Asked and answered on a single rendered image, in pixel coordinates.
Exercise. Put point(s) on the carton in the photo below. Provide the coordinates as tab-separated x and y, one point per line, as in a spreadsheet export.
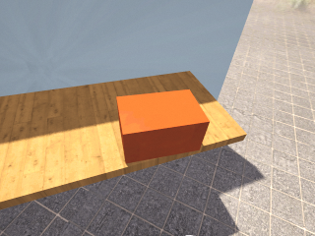
160	124

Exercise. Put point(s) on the table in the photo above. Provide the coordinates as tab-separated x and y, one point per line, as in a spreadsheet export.
56	140

